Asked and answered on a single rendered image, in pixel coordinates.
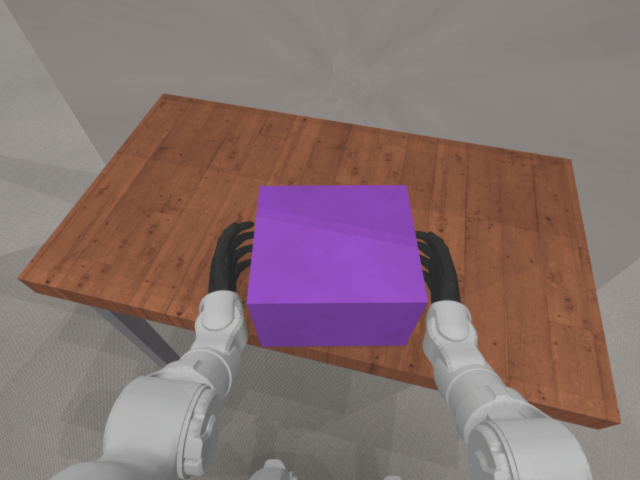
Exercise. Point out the robot right hand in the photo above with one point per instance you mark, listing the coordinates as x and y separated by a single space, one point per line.
441 279

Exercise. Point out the robot right upper arm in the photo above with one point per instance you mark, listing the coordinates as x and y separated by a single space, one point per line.
524 449

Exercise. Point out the robot left hand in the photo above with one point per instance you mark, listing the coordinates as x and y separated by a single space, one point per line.
225 270

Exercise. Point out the table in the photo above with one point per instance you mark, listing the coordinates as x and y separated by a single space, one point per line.
140 241

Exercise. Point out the left robot shin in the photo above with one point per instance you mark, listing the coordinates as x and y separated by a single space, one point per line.
274 463

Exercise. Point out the robot left upper arm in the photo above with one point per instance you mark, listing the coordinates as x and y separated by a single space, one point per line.
161 429

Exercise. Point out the right robot forearm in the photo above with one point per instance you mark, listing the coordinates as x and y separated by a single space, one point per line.
470 387

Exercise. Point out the carton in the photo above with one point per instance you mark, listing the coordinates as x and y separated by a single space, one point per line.
335 265

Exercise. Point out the left robot forearm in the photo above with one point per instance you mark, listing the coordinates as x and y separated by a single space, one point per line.
214 358

